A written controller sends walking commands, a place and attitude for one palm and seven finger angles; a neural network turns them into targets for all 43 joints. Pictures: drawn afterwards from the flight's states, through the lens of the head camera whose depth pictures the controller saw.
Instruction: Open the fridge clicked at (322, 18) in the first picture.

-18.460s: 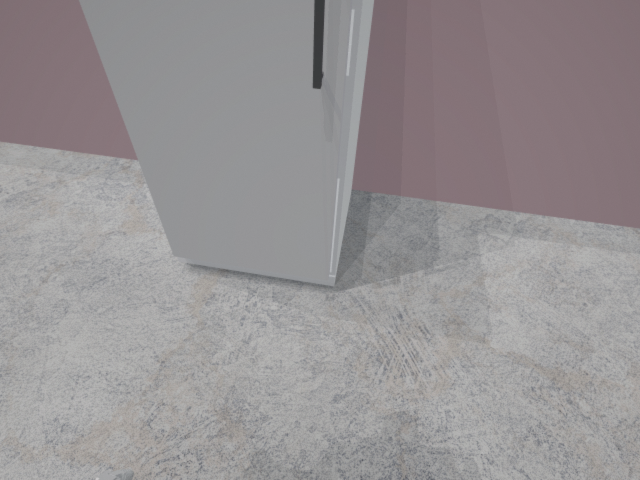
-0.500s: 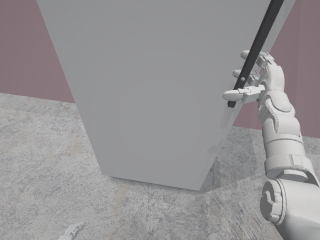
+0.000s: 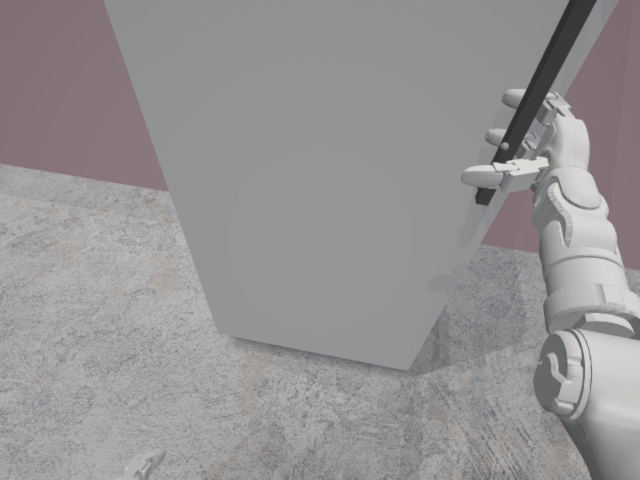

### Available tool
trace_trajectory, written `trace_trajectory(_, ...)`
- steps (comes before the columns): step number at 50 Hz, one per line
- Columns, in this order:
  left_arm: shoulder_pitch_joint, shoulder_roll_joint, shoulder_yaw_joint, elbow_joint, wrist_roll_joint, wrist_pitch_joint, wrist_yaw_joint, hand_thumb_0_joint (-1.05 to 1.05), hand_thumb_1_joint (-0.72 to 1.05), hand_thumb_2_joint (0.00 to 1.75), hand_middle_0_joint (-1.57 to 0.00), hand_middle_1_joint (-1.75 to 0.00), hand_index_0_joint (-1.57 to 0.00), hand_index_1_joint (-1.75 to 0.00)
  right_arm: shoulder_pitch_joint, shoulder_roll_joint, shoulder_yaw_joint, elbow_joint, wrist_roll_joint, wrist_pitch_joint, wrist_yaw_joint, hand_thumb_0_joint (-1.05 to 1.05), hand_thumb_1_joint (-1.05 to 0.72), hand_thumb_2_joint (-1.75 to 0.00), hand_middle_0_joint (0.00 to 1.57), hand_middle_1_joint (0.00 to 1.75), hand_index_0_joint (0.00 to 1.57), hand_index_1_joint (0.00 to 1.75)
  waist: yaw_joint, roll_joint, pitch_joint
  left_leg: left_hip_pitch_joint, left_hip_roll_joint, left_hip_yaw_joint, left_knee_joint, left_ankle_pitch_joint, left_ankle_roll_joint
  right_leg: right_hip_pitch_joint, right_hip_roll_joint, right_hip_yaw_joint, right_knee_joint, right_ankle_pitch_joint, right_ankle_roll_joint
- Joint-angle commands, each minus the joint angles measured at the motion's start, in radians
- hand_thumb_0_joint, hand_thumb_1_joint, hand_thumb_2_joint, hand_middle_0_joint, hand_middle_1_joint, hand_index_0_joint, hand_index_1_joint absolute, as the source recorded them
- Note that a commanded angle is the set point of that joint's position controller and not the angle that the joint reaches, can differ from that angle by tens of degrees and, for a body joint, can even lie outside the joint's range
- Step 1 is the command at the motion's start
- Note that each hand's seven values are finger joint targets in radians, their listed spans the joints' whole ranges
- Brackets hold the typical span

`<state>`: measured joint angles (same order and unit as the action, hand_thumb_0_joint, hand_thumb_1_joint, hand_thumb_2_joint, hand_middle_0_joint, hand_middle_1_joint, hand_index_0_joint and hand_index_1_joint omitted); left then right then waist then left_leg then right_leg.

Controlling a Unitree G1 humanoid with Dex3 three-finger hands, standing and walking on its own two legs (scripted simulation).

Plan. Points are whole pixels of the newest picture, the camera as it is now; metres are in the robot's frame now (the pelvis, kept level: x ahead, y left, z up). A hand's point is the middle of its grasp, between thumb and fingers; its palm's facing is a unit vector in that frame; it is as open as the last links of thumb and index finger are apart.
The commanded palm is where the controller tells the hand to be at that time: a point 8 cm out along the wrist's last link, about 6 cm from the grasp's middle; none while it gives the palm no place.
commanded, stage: grip the handle and tug to test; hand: right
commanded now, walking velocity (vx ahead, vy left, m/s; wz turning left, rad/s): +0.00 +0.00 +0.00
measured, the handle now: (535, 79) +0.53 -0.17 +0.26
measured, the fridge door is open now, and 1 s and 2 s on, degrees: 0 0 0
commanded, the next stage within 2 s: pull the door a little, standing still in 1.38 s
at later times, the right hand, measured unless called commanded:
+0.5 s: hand (516, 145) +0.47 -0.16 +0.21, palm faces +0.07 +1.00 +0.01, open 7.8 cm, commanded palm +0.44 -0.21 +0.21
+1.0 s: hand (498, 145) +0.48 -0.15 +0.20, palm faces +0.07 +1.00 +0.01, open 5.2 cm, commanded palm +0.44 -0.20 +0.21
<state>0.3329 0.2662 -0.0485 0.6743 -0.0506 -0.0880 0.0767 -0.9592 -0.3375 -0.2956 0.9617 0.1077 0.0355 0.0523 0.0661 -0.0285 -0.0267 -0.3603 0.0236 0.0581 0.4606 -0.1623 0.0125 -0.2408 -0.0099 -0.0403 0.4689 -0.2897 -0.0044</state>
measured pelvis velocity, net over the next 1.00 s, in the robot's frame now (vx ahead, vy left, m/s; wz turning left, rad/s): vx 0.02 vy -0.01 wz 0.00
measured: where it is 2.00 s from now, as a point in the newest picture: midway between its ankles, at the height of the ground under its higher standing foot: outside the picture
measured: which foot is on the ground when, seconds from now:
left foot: down 0.00-1.00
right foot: down 0.00-1.00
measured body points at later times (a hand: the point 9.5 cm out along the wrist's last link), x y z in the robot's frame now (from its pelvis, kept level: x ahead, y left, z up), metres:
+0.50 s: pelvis +0.01 +0.00 +0.00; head +0.03 +0.01 +0.45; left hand +0.10 +0.25 -0.11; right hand +0.46 -0.22 +0.21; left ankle +0.04 +0.11 -0.74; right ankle -0.03 -0.12 -0.74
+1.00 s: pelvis +0.02 -0.01 +0.00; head +0.03 +0.01 +0.45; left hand +0.11 +0.24 -0.12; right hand +0.47 -0.20 +0.20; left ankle +0.04 +0.11 -0.74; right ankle -0.03 -0.12 -0.74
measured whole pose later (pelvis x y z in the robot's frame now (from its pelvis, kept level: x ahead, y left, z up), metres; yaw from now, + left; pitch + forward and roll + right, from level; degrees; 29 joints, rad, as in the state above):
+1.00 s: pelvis +0.02 -0.01 +0.00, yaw +0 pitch +3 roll +0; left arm 0.32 0.25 -0.04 0.66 -0.04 -0.07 0.06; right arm -0.87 -0.26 -0.26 0.80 0.12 0.09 0.02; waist 0.04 -0.04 -0.05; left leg -0.33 0.03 0.05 0.46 -0.18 0.00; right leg -0.21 -0.01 -0.04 0.46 -0.31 -0.01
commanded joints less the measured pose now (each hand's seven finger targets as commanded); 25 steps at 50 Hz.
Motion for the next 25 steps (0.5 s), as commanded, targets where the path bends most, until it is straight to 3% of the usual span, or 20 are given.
trace_trajectory(1, 0.000, 0.127, 0.054, -0.108, -0.001, -0.055, 0.009, 0.00, 0.90, 0.90, -0.20, -0.30, -0.20, -0.30, -0.577, -0.226, -0.004, -0.271, 0.013, -0.115, 0.021, 0.00, 0.36, -0.36, 0.32, 1.22, 0.32, 1.22, -0.001, 0.017, -0.369, 0.278, -0.011, -0.045, -0.019, 0.221, 0.019, -0.001, 0.010, 0.027, -0.056, 0.212, -0.029)
trace_trajectory(2, 0.009, 0.132, 0.059, -0.111, 0.000, -0.055, 0.007, 0.00, 0.90, 0.90, -0.20, -0.30, -0.20, -0.30, -0.539, -0.230, -0.012, -0.268, 0.016, -0.119, 0.024, 0.00, 0.31, -0.38, 0.32, 1.23, 0.32, 1.23, -0.003, 0.062, -0.379, 0.288, -0.013, -0.041, -0.017, 0.229, 0.018, -0.002, 0.005, 0.029, -0.052, 0.226, -0.032)
trace_trajectory(6, 0.005, 0.134, 0.060, -0.109, -0.005, -0.054, 0.004, 0.00, 0.90, 0.90, -0.20, -0.30, -0.20, -0.30, -0.499, -0.226, -0.020, -0.274, 0.028, -0.095, 0.037, 0.00, 0.13, -0.46, 0.34, 1.25, 0.34, 1.25, -0.012, 0.015, -0.362, 0.281, -0.014, -0.040, -0.019, 0.240, 0.020, -0.005, 0.009, 0.024, -0.057, 0.227, -0.029)
trace_trajectory(7, 0.009, 0.138, 0.062, -0.107, -0.005, -0.050, 0.003, 0.00, 0.90, 0.90, -0.20, -0.30, -0.20, -0.30, -0.469, -0.231, -0.024, -0.252, 0.026, -0.084, 0.037, 0.00, 0.08, -0.48, 0.35, 1.26, 0.35, 1.26, -0.013, 0.045, -0.348, 0.281, -0.013, -0.035, -0.021, 0.231, 0.020, -0.016, 0.006, 0.026, -0.058, 0.229, -0.030)
trace_trajectory(10, 0.003, 0.139, 0.060, -0.109, -0.007, -0.047, 0.002, 0.00, 0.90, 0.90, -0.20, -0.30, -0.20, -0.30, -0.470, -0.226, -0.023, -0.254, 0.032, -0.059, 0.034, 0.00, -0.06, -0.54, 0.36, 1.28, 0.36, 1.28, -0.007, 0.055, -0.302, 0.260, -0.013, -0.037, -0.034, 0.200, 0.014, -0.033, 0.006, 0.022, -0.065, 0.191, -0.032)
trace_trajectory(12, 0.005, 0.144, 0.062, -0.111, -0.006, -0.042, 0.002, 0.00, 0.90, 0.90, -0.20, -0.30, -0.20, -0.30, -0.450, -0.251, -0.038, -0.258, 0.027, -0.056, 0.028, 0.00, -0.15, -0.58, 0.37, 1.29, 0.37, 1.29, -0.011, 0.082, -0.302, 0.266, -0.012, -0.035, -0.033, 0.193, 0.014, -0.038, 0.003, 0.024, -0.064, 0.195, -0.034)
trace_trajectory(13, -0.001, 0.140, 0.060, -0.115, -0.007, -0.043, 0.003, 0.00, 0.90, 0.90, -0.20, -0.30, -0.20, -0.30, -0.462, -0.253, -0.041, -0.272, 0.028, -0.057, 0.027, 0.00, -0.20, -0.60, 0.38, 1.30, 0.38, 1.30, -0.014, 0.040, -0.309, 0.264, -0.011, -0.040, -0.031, 0.195, 0.015, -0.034, 0.006, 0.022, -0.063, 0.196, -0.034)
trace_trajectory(14, 0.002, 0.138, 0.060, -0.114, -0.007, -0.044, 0.003, 0.00, 0.90, 0.90, -0.20, -0.30, -0.20, -0.30, -0.492, -0.245, -0.028, -0.287, 0.025, -0.062, 0.026, 0.00, -0.25, -0.62, 0.38, 1.31, 0.38, 1.31, -0.004, 0.049, -0.311, 0.261, -0.013, -0.039, -0.031, 0.197, 0.015, -0.026, 0.006, 0.024, -0.062, 0.198, -0.034)
trace_trajectory(16, -0.002, 0.134, 0.060, -0.118, -0.005, -0.048, 0.002, 0.00, 0.90, 0.90, -0.20, -0.30, -0.20, -0.30, -0.507, -0.237, -0.021, -0.326, 0.024, -0.075, 0.025, 0.00, -0.34, -0.66, 0.39, 1.32, 0.39, 1.32, -0.006, 0.006, -0.332, 0.259, -0.014, -0.040, -0.026, 0.219, 0.019, -0.001, 0.006, 0.023, -0.056, 0.223, -0.033)
trace_trajectory(17, 0.004, 0.137, 0.062, -0.118, -0.004, -0.045, 0.003, 0.00, 0.90, 0.90, -0.20, -0.30, -0.20, -0.30, -0.505, -0.245, -0.021, -0.331, 0.023, -0.082, 0.024, 0.00, -0.39, -0.68, 0.40, 1.33, 0.40, 1.33, -0.003, 0.041, -0.352, 0.272, -0.013, -0.040, -0.023, 0.224, 0.016, 0.001, 0.003, 0.025, -0.049, 0.230, -0.035)
trace_trajectory(18, 0.002, 0.135, 0.062, -0.118, -0.003, -0.047, 0.003, 0.00, 0.90, 0.90, -0.20, -0.30, -0.20, -0.30, -0.517, -0.256, -0.032, -0.341, 0.025, -0.088, 0.023, 0.00, -0.43, -0.70, 0.40, 1.33, 0.40, 1.33, -0.006, 0.029, -0.363, 0.282, -0.013, -0.042, -0.020, 0.237, 0.016, 0.001, 0.005, 0.026, -0.051, 0.236, -0.033)
trace_trajectory(19, 0.000, 0.134, 0.064, -0.121, -0.003, -0.049, 0.002, 0.00, 0.90, 0.90, -0.20, -0.30, -0.20, -0.30, -0.508, -0.246, -0.031, -0.358, 0.029, -0.091, 0.026, 0.00, -0.48, -0.72, 0.41, 1.34, 0.41, 1.34, -0.009, 0.037, -0.383, 0.294, -0.016, -0.043, -0.016, 0.257, 0.017, 0.012, 0.006, 0.026, -0.049, 0.252, -0.034)
trace_trajectory(23, -0.012, 0.128, 0.061, -0.121, -0.006, -0.047, 0.001, 0.00, 0.90, 0.90, -0.20, -0.30, -0.20, -0.30, -0.475, -0.199, 0.006, -0.366, 0.029, -0.076, 0.036, 0.00, -0.67, -0.80, 0.43, 1.37, 0.43, 1.37, -0.010, -0.025, -0.373, 0.273, -0.016, -0.032, -0.010, 0.284, 0.023, 0.039, 0.005, 0.025, -0.044, 0.294, -0.028)
trace_trajectory(24, -0.013, 0.126, 0.059, -0.119, -0.007, -0.047, -0.001, 0.00, 0.90, 0.90, -0.20, -0.30, -0.20, -0.30, -0.476, -0.155, 0.040, -0.362, 0.032, -0.065, 0.038, 0.00, -0.71, -0.82, 0.43, 1.37, 0.43, 1.37, -0.003, -0.007, -0.353, 0.258, -0.018, -0.025, -0.012, 0.282, 0.023, 0.041, 0.004, 0.030, -0.048, 0.297, -0.026)
trace_trajectory(25, -0.015, 0.129, 0.060, -0.118, -0.007, -0.046, -0.001, 0.00, 0.90, 0.90, -0.20, -0.30, -0.20, -0.30, -0.455, -0.164, 0.023, -0.344, 0.037, -0.053, 0.037, 0.00, -0.76, -0.84, 0.44, 1.38, 0.44, 1.38, -0.010, 0.007, -0.339, 0.253, -0.018, -0.023, -0.014, 0.272, 0.023, 0.034, 0.002, 0.031, -0.049, 0.289, -0.026)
